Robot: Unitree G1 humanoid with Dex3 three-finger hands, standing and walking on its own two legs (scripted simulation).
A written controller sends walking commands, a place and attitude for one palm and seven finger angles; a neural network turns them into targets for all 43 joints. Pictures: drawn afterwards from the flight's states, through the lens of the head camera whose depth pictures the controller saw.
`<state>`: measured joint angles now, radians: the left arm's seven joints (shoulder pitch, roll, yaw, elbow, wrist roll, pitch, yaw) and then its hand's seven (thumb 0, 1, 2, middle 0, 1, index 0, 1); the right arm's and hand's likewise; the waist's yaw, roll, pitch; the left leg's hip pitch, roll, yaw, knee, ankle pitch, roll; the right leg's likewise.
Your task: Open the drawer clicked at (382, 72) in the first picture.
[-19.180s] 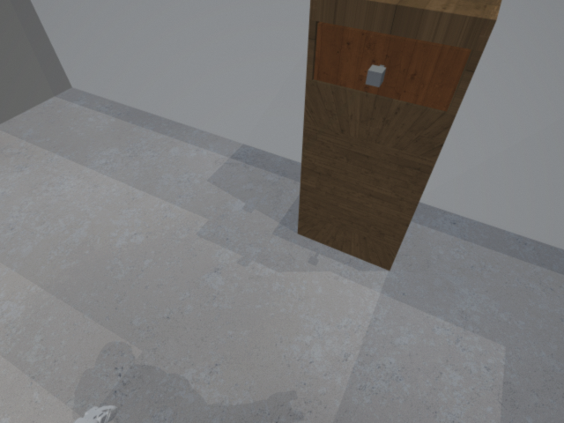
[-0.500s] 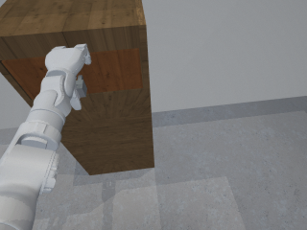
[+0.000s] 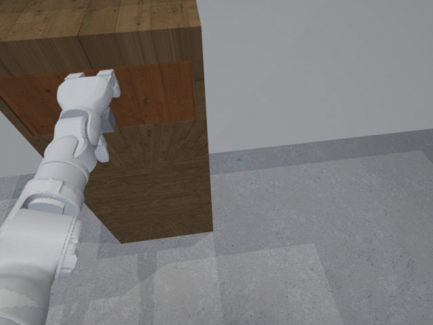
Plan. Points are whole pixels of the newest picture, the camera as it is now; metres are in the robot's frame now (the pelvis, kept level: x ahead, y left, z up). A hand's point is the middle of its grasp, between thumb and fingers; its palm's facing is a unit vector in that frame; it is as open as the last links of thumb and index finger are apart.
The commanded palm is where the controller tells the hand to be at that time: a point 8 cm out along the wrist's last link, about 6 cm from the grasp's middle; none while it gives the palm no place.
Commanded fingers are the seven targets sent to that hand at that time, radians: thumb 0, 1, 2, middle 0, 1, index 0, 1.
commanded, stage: lower the fingers behind the handle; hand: left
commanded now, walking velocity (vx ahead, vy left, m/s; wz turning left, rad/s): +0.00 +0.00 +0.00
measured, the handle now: (104, 114) +0.53 +0.22 +0.08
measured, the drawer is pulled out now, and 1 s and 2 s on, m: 0.00 0.00 0.00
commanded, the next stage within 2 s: close the thumb around the handle in 0.98 s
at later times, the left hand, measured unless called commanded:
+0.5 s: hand (100, 132) +0.48 +0.22 +0.08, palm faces -0.03 +0.00 -1.00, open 13.8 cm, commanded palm +0.47 +0.22 +0.13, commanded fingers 0.00 -0.50 0.30 -0.30 -1.20 -0.30 -1.20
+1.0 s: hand (103, 133) +0.49 +0.21 +0.07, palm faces -0.03 -0.01 -1.00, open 13.8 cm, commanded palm +0.47 +0.21 +0.12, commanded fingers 0.00 -0.50 0.30 -0.30 -1.20 -0.30 -1.20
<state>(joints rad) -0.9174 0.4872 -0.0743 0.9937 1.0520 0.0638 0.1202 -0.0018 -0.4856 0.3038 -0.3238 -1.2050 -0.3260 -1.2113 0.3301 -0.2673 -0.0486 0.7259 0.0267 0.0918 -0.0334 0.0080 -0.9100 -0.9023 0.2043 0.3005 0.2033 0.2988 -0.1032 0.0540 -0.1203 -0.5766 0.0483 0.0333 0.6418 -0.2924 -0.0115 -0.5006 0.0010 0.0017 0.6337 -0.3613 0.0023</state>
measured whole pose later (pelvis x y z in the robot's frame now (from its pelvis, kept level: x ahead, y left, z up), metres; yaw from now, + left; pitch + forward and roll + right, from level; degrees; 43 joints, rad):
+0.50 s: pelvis -0.01 +0.01 -0.01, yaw +0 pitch +15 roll -1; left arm -0.91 0.48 -0.08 1.05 1.07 0.06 0.20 0.00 -0.49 0.30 -0.32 -1.20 -0.32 -1.20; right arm 0.33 -0.25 -0.05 0.74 0.02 0.07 -0.03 0.01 -0.91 -0.90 0.20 0.30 0.20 0.30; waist -0.11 0.05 -0.12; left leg -0.65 0.05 0.03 0.69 -0.30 0.00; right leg -0.57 0.00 0.00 0.67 -0.36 0.01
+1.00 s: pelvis -0.01 +0.01 -0.01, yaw -1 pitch +16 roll -1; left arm -0.88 0.47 -0.06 1.05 1.07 0.06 0.22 0.00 -0.49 0.30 -0.33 -1.21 -0.32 -1.20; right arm 0.37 -0.25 -0.06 0.74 0.01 0.08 -0.02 0.01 -0.91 -0.90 0.20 0.30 0.20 0.30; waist -0.13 0.05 -0.14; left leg -0.67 0.05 0.04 0.72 -0.32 0.00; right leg -0.59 0.00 0.01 0.68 -0.37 0.02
